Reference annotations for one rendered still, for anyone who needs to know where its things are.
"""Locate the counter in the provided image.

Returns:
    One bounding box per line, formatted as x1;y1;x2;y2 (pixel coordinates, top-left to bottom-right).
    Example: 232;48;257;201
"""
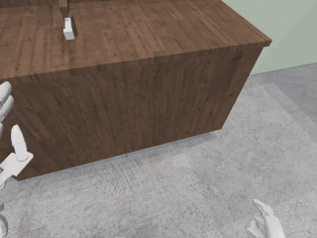
0;0;272;181

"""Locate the tap lever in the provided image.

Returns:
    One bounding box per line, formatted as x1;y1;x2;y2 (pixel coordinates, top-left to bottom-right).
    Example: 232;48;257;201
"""
63;17;74;40

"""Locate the robot left hand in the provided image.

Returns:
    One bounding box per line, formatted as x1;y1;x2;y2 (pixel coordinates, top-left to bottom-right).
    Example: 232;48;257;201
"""
0;81;34;189

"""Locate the robot right hand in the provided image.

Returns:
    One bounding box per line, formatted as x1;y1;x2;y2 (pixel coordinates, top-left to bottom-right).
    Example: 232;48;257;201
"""
247;198;286;238

